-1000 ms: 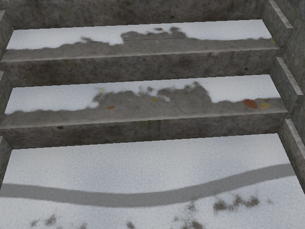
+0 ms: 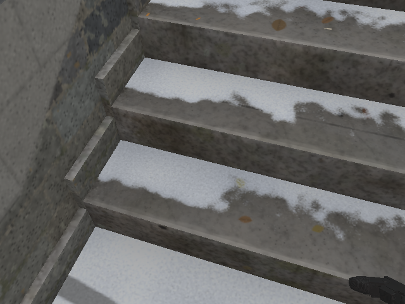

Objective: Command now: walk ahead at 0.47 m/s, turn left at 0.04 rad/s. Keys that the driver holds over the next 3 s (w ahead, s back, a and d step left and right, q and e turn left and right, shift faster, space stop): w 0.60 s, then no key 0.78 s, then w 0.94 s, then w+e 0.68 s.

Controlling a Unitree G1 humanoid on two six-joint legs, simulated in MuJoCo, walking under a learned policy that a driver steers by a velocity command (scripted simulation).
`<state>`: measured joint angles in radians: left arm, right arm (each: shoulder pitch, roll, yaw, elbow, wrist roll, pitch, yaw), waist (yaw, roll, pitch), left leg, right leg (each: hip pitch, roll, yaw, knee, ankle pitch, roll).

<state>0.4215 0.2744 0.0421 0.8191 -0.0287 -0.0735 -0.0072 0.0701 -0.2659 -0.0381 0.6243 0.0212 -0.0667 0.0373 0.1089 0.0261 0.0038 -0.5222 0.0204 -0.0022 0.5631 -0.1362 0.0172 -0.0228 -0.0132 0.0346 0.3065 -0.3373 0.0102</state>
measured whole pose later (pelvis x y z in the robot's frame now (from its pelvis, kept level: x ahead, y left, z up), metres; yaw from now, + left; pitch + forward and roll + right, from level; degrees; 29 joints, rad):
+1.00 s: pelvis +0.44 +0.03 +0.00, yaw -1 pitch +1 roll +1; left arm 0.36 0.19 0.00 0.90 0.01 0.02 0.05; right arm 0.17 -0.17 0.01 0.82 -0.02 -0.01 -0.02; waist 0.04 0.00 -0.01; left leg -0.43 0.03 0.04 0.71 -0.08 -0.06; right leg -0.10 -0.02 0.00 0.40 -0.31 -0.01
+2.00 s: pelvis +0.56 +0.05 +0.03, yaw +0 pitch +4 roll -4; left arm -0.05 0.04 -0.14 0.60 0.00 -0.07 -0.01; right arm 0.51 -0.10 0.05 1.11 0.00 -0.02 -0.03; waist -0.02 0.03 -0.03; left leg 0.01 0.09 0.08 0.05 -0.06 0.06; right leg -1.04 -0.01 -0.12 1.54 -0.40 -0.06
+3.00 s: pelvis +0.97 +0.08 +0.34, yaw -18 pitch -4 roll -2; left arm 0.15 0.16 0.02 0.71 -0.03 0.03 0.05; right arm 0.53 -0.24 -0.07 0.94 -0.03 -0.01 -0.03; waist -0.03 -0.07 -0.01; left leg -0.15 0.24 0.26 0.58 -0.33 -0.06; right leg -1.12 0.03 0.13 2.00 -0.10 0.02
